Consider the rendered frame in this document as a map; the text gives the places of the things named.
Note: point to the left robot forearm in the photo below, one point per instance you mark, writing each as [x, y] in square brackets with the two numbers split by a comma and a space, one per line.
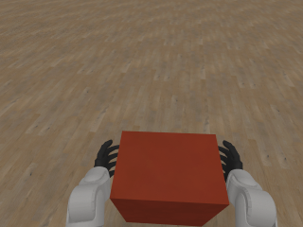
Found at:
[86, 204]

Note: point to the left robot hand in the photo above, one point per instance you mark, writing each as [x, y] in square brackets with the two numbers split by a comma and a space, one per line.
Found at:
[103, 157]

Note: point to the carton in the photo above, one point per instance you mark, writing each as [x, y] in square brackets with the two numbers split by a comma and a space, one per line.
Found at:
[169, 178]

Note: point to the right robot hand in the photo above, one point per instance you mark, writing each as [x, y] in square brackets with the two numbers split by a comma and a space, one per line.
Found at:
[232, 159]

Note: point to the right robot forearm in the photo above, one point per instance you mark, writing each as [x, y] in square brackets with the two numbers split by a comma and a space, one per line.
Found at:
[253, 206]

